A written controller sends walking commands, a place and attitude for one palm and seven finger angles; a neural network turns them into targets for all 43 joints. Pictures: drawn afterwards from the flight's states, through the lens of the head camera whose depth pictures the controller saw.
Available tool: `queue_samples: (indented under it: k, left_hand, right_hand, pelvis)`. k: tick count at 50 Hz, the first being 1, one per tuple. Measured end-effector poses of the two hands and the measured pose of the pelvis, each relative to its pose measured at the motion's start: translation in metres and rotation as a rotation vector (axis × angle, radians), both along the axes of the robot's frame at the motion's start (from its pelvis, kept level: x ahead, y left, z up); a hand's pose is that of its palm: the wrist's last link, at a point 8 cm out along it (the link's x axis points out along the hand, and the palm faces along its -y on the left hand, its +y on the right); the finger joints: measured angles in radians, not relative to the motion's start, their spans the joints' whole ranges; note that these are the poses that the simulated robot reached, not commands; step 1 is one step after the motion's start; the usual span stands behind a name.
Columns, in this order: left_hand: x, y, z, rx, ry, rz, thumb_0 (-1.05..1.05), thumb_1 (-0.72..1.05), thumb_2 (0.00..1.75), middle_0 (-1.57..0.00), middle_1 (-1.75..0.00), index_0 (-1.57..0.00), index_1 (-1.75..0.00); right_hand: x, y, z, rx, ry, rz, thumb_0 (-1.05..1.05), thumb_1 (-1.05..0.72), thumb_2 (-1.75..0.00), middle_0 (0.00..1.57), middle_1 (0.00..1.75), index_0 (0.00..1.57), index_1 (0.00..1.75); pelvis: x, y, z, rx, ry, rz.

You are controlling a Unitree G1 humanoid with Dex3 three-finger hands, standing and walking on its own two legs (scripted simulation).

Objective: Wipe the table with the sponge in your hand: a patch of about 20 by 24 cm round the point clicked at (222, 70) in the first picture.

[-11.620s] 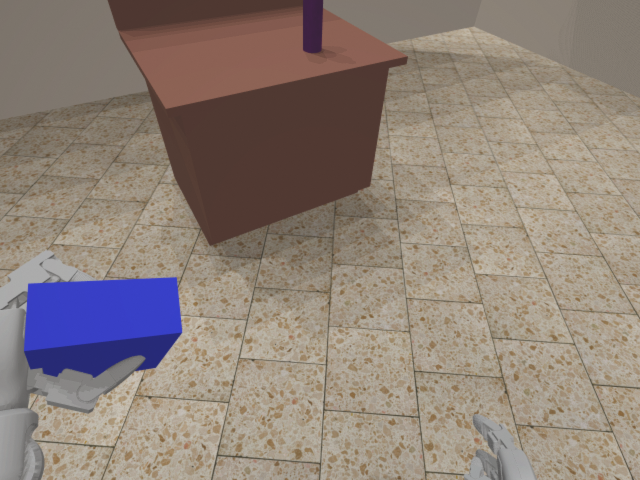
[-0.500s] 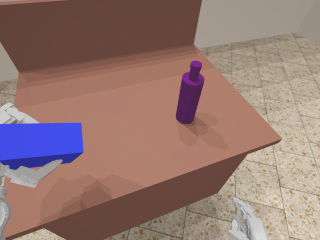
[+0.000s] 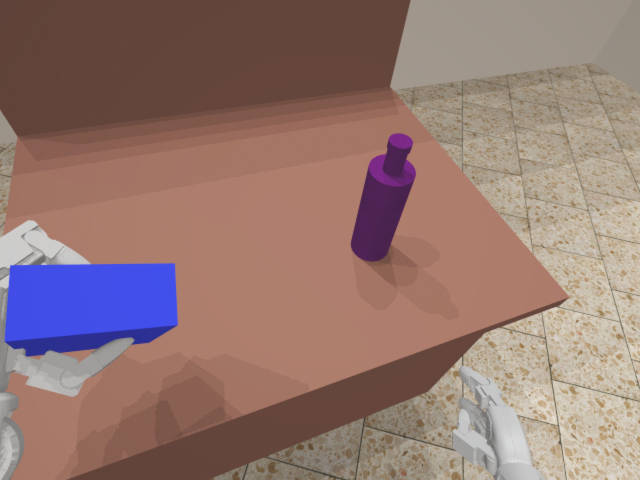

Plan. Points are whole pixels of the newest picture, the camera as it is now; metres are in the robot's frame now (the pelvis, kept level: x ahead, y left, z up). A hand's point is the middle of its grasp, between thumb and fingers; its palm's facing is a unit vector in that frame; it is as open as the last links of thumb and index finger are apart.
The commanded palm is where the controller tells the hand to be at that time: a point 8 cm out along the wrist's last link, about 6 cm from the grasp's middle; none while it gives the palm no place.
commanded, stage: come to a stop and stand still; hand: left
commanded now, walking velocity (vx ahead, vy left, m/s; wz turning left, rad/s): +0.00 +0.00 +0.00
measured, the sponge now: (116, 311) +0.23 +0.22 +0.14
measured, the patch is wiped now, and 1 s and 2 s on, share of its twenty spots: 0.00 0.00 0.00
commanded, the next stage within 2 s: look again from close up in 0.18 s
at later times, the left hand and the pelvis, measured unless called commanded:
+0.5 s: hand (70, 315) +0.22 +0.25 +0.15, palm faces +0.37 -0.85 -0.38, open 9.4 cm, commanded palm +0.16 +0.28 +0.17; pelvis +0.00 +0.00 +0.00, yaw +0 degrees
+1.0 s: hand (92, 345) +0.20 +0.23 +0.14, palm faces +0.28 -0.76 -0.58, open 9.4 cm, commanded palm +0.16 +0.27 +0.18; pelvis -0.01 -0.02 -0.01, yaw +2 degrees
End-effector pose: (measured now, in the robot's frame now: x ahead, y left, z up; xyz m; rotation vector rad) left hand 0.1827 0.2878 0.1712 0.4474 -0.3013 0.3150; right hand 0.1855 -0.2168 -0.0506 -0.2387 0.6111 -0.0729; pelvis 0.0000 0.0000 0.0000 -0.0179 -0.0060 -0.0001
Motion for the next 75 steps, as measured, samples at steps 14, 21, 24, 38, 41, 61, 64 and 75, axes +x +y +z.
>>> queue_samples:
  k: [14, 21, 24, 38, 41, 61, 64, 75]
  left_hand:
    - [-0.004, 0.001, -0.001, -0.023, 0.017, 0.039, -0.01, -0.43, 1.02, -0.8, -1.38, -0.8, -1.38]
    - [-0.003, -0.001, -0.002, -0.014, 0.039, 0.034, -0.01, -0.43, 1.02, -0.8, -1.38, -0.8, -1.38]
    - [-0.004, -0.002, -0.002, -0.012, 0.044, 0.03, -0.01, -0.43, 1.02, -0.8, -1.38, -0.8, -1.38]
    - [0.011, 0.017, 0.03, 0.135, -0.025, 0.05, -0.01, -0.43, 1.02, -0.8, -1.38, -0.8, -1.38]
    - [0.017, 0.027, 0.038, 0.068, 0.019, 0.113, -0.01, -0.43, 1.02, -0.8, -1.38, -0.8, -1.38]
    - [-0.027, -0.011, 0.001, 0.287, 0.268, 0.258, -0.01, -0.43, 1.02, -0.8, -1.38, -0.8, -1.38]
    - [-0.016, -0.023, -0.002, 0.334, 0.324, 0.2, -0.01, -0.43, 1.02, -0.8, -1.39, -0.8, -1.39]
    - [-0.015, -0.037, 0.013, 0.488, 0.335, 0.194, -0.01, -0.43, 1.02, -0.8, -1.38, -0.8, -1.38]
  right_hand:
    - [-0.005, 0.0, -0.008, -0.002, 0.06, -0.004, 0.01, -0.9, -0.89, 0.21, 0.3, 0.21, 0.3]
    - [-0.016, -0.001, -0.014, 0.009, 0.086, -0.018, 0.01, -0.9, -0.89, 0.21, 0.3, 0.21, 0.3]
    - [-0.019, -0.003, -0.015, 0.007, 0.093, -0.024, 0.01, -0.9, -0.89, 0.21, 0.3, 0.21, 0.3]
    - [-0.018, -0.006, -0.019, -0.045, 0.107, 0.05, 0.01, -0.9, -0.89, 0.21, 0.3, 0.2, 0.3]
    - [-0.01, -0.006, -0.021, -0.011, 0.089, 0.081, 0.01, -0.9, -0.89, 0.21, 0.3, 0.21, 0.3]
    - [0.006, -0.032, -0.039, 0.0, 0.053, 0.121, 0.01, -0.9, -0.89, 0.21, 0.3, 0.21, 0.3]
    - [0.003, -0.041, -0.041, 0.005, 0.046, 0.09, 0.01, -0.9, -0.89, 0.21, 0.3, 0.21, 0.3]
    - [-0.003, -0.072, -0.046, -0.003, 0.076, 0.01, 0.01, -0.9, -0.89, 0.21, 0.3, 0.21, 0.3]
  pelvis:
    - [0.002, -0.001, 0.001, -0.001, 0.0, 0.007]
    - [0.0, -0.002, 0.001, -0.002, 0.002, 0.006]
    - [-0.001, -0.002, 0.001, -0.002, 0.003, 0.006]
    - [-0.006, -0.007, -0.004, 0.008, -0.006, 0.046]
    - [-0.007, -0.008, -0.005, 0.009, -0.017, 0.033]
    - [-0.016, -0.05, -0.015, 0.016, -0.009, 0.078]
    - [-0.015, -0.054, -0.014, 0.02, -0.008, 0.072]
    - [-0.001, -0.06, -0.015, 0.022, 0.014, 0.053]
